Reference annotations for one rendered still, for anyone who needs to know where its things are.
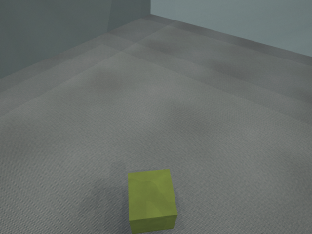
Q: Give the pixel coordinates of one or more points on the carton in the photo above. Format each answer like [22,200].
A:
[152,202]

